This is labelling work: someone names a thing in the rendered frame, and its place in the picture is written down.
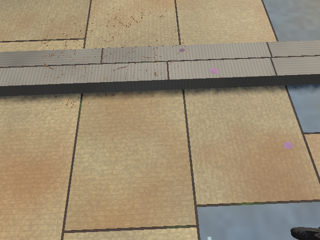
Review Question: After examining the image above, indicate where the right robot hand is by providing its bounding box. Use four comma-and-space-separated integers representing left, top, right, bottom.
290, 227, 320, 240

